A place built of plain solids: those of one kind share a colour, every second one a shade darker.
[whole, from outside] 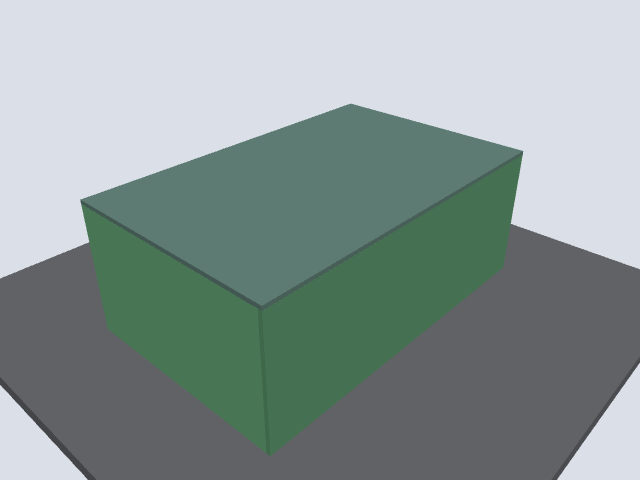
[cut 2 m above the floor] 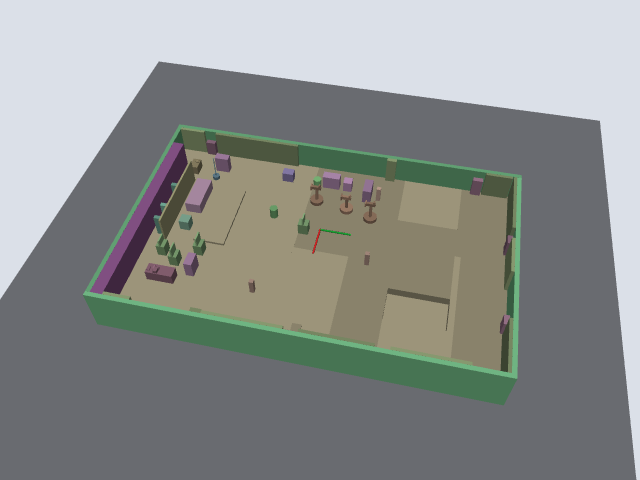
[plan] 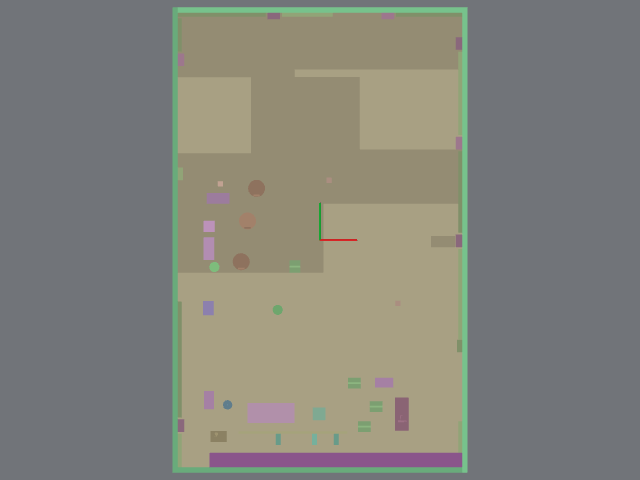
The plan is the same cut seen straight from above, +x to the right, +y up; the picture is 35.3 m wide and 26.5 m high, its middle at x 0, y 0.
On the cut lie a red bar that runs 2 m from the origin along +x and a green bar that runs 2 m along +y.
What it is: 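A television studio; one plain floor, a cyclorama, elevating floor sections, a set, what works the floor and what has gathered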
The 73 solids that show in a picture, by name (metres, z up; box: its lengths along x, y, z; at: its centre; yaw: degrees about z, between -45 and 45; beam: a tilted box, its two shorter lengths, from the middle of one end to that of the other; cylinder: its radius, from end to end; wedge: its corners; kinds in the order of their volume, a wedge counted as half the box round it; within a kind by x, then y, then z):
{
 "floor_1": {"box": [4.06, 0.22, 1.33], "at": [-5.83, 4.9, 0.61]},
 "floor_2": {"box": [4.06, 4.02, 1.33], "at": [-5.83, 7.0, 0.61]},
 "floor_3": {"box": [4.06, 0.42, 1.33], "at": [-5.83, 9.2, 0.61]},
 "floor_4": {"box": [8.06, 3.82, 1.33], "at": [-3.83, 0.1, 0.61]},
 "floor_5": {"box": [2.42, 4.62, 1.33], "at": [-2.6, 7.1, 0.61]},
 "floor_6": {"box": [5.2, 2.2, 0.17], "at": [-1.5, -7.6, 1.37]},
 "floor_7": {"box": [15.72, 10.76, 1.33], "at": [0.0, -7.18, 0.61]},
 "floor_8": {"box": [15.72, 2.8, 1.33], "at": [0.0, 3.4, 0.61]},
 "floor_9": {"box": [15.72, 3.16, 1.33], "at": [0.0, 10.98, 0.61]},
 "floor_10": {"box": [3.6, 4.02, 1.33], "at": [0.4, 7.0, 0.61]},
 "floor_11": {"box": [2.42, 3.82, 1.33], "at": [1.4, 0.1, 0.61]},
 "floor_12": {"box": [9.26, 0.21, 1.33], "at": [3.23, 4.89, 0.61]},
 "floor_13": {"box": [9.26, 0.41, 1.33], "at": [3.23, 9.21, 0.61]},
 "floor_14": {"box": [2.42, 4.02, 0.71], "at": [3.4, 7.0, 0.31]},
 "floor_15": {"box": [5.26, 3.82, 1.33], "at": [5.23, 0.1, 0.61]},
 "floor_16": {"box": [3.26, 4.02, 1.33], "at": [6.23, 7.0, 0.61]},
 "floor_17": {"box": [1.34, 0.62, 0.044], "at": [6.8, -0.09, 1.3]},
 "wall_1": {"box": [0.3, 25.7, 9.73], "at": [-8.0, 0.0, 4.82]},
 "wall_2": {"box": [15.7, 0.3, 9.73], "at": [0.0, -12.7, 4.82]},
 "wall_3": {"box": [15.7, 0.3, 9.73], "at": [0.0, 12.7, 4.82]},
 "wall_4": {"box": [0.3, 25.7, 9.73], "at": [8.0, 0.0, 4.82]},
 "roof_1": {"box": [16.3, 25.7, 0.3], "at": [0.0, 0.0, 9.83]},
 "cove_1": {"box": [13.95, 0.8, 5.1], "at": [0.88, -12.15, 3.83]},
 "drape_1": {"box": [0.22, 1.85, 6.0], "at": [-7.74, -11.62, 4.28]},
 "drape_2": {"box": [0.22, 6.4, 6.0], "at": [-7.74, -6.6, 4.28]},
 "drape_3": {"box": [0.22, 1.85, 6.0], "at": [-7.74, 11.32, 4.28]},
 "drape_4": {"box": [0.28, 0.7, 6.0], "at": [-7.71, 3.65, 4.28]},
 "drape_5": {"box": [4.85, 0.22, 6.0], "at": [-5.42, 12.44, 4.28]},
 "drape_6": {"box": [2.8, 0.22, 6.0], "at": [-0.7, 12.44, 4.28]},
 "drape_7": {"box": [3.65, 0.22, 6.0], "at": [6.03, 12.44, 4.28]},
 "drape_8": {"box": [0.28, 0.7, 6.0], "at": [7.71, -5.85, 4.28]},
 "drape_9": {"box": [0.22, 1.75, 6.0], "at": [7.74, -10.88, 4.28]},
 "drape_10": {"box": [0.22, 5.0, 6.0], "at": [7.74, -3.0, 4.28]},
 "drape_11": {"box": [0.22, 4.5, 6.0], "at": [7.74, 2.65, 4.28]},
 "drape_12": {"box": [0.22, 4.6, 6.0], "at": [7.74, 8.1, 4.28]},
 "flat_1": {"box": [6.0, 0.14, 2.95], "at": [-1.5, -10.63, 2.75]},
 "desk_1": {"box": [2.6, 1.1, 0.82], "at": [-2.7, -9.55, 1.69]},
 "wallbox_1": {"box": [0.36, 0.7, 1.15], "at": [-7.67, -10.25, 1.85]},
 "wallbox_2": {"box": [0.36, 0.7, 1.4], "at": [-7.67, 9.95, 1.98]},
 "wallbox_3": {"box": [0.7, 0.36, 1.3], "at": [-2.55, 12.37, 1.93]},
 "wallbox_4": {"box": [0.7, 0.36, 1.1], "at": [3.75, 12.37, 1.83]},
 "wallbox_5": {"box": [0.36, 0.7, 1.4], "at": [7.67, -0.05, 1.98]},
 "wallbox_6": {"box": [0.36, 0.7, 1.3], "at": [7.67, 5.35, 1.93]},
 "wallbox_7": {"box": [0.36, 0.7, 1.15], "at": [7.67, 10.85, 1.85]},
 "case_1": {"box": [0.55, 1.0, 1.28], "at": [-6.12, -8.84, 1.92]},
 "case_2": {"box": [0.62, 0.62, 0.83], "at": [-6.12, 0.75, 1.7]},
 "case_3": {"box": [1.0, 0.55, 1.2], "at": [3.54, -7.88, 1.88]},
 "monitor_1": {"box": [0.6, 0.7, 0.9], "at": [-1.39, -1.46, 1.73]},
 "monitor_2": {"box": [0.7, 0.6, 0.9], "at": [1.9, -7.9, 1.73]},
 "monitor_3": {"box": [0.7, 0.1, 0.73], "at": [1.9, -7.9, 2.54]},
 "monitor_4": {"box": [0.7, 0.6, 0.9], "at": [2.45, -10.3, 1.73]},
 "monitor_5": {"box": [0.7, 0.1, 0.56], "at": [2.45, -10.3, 2.46]},
 "monitor_6": {"box": [0.7, 0.6, 0.9], "at": [3.1, -9.2, 1.73]},
 "monitor_7": {"box": [0.7, 0.1, 0.69], "at": [3.1, -9.2, 2.52]},
 "rack_1": {"box": [0.6, 1.25, 1.06], "at": [-6.14, -0.47, 1.81]},
 "rack_2": {"box": [1.25, 0.6, 1.13], "at": [-5.62, 2.3, 1.84]},
 "table_1": {"box": [0.76, 1.83, 0.77], "at": [4.52, -9.62, 1.67]},
 "brace_1": {"box": [0.28, 0.62, 1.6], "at": [-2.3, -11.01, 2.08]},
 "brace_2": {"box": [0.28, 0.62, 1.6], "at": [-0.3, -11.01, 2.08]},
 "brace_3": {"box": [0.28, 0.62, 1.6], "at": [0.9, -11.01, 2.08]},
 "pedestal_1": {"box": [0.2, 0.71, 0.24], "at": [-4.35, -1.25, 2.68]},
 "pedestal_2": {"cylinder": 0.47, "from": [-4.35, -1.2, 1.28], "to": [-4.35, -1.2, 1.56]},
 "pedestal_3": {"cylinder": 0.47, "from": [-4.0, 1.05, 1.28], "to": [-4.0, 1.05, 1.56]},
 "pedestal_4": {"cylinder": 0.47, "from": [-3.5, 2.85, 1.28], "to": [-3.5, 2.85, 1.56]},
 "plinth_1": {"box": [0.7, 0.7, 0.8], "at": [-0.05, -9.6, 1.68]},
 "bin_1": {"cylinder": 0.28, "from": [-5.83, -1.49, 1.28], "to": [-5.83, -1.49, 2.07]},
 "bin_2": {"cylinder": 0.28, "from": [-2.34, -3.86, 1.28], "to": [-2.34, -3.86, 2.06]},
 "paintkit_1": {"box": [0.9, 0.6, 0.69], "at": [-5.6, -10.85, 1.62]},
 "weights_1": {"box": [0.6, 0.8, 0.77], "at": [-6.16, -3.76, 1.67]},
 "post_1": {"box": [0.3, 0.3, 1.14], "at": [-5.5, 3.1, 1.85]},
 "post_2": {"box": [0.3, 0.3, 1.08], "at": [0.5, 3.3, 1.82]},
 "post_3": {"box": [0.3, 0.3, 1.08], "at": [4.3, -3.5, 1.82]},
 "stand_1": {"cylinder": 0.26, "from": [-5.1, -9.1, 1.28], "to": [-5.1, -9.1, 1.54]}
}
